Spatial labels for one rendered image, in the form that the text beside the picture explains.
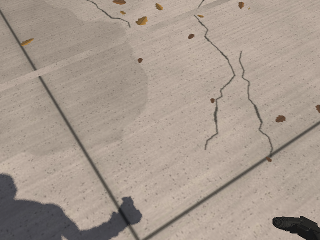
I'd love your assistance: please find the right robot hand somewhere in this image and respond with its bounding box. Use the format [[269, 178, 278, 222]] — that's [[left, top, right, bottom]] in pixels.
[[272, 216, 320, 240]]

